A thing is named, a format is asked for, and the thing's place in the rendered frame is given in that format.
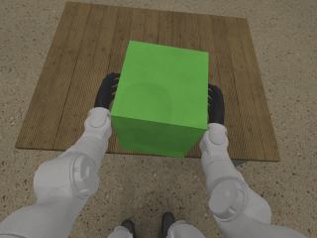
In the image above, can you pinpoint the left robot hand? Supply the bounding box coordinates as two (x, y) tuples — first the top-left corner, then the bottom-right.
(94, 72), (121, 110)

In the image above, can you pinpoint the robot left foot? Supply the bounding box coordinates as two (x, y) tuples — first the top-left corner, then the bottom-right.
(121, 219), (136, 238)

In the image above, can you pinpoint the table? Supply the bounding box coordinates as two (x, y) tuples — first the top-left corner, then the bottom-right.
(14, 1), (281, 167)

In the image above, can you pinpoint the robot left shin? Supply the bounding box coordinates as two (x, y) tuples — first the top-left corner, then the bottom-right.
(113, 226), (129, 232)

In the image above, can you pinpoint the right robot hand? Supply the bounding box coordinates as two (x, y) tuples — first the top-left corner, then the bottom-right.
(207, 83), (225, 125)

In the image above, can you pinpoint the robot right forearm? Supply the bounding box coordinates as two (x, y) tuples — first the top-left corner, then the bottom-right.
(199, 123), (250, 197)

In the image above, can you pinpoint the right robot upper arm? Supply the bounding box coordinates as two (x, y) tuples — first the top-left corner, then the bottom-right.
(208, 179), (308, 238)

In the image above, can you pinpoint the robot left forearm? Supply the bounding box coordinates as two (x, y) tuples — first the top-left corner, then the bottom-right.
(33, 107), (112, 195)

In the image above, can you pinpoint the left robot upper arm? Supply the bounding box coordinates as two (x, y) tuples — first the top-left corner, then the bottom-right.
(0, 154), (100, 238)

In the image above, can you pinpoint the carton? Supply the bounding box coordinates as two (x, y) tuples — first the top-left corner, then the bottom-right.
(110, 40), (209, 159)

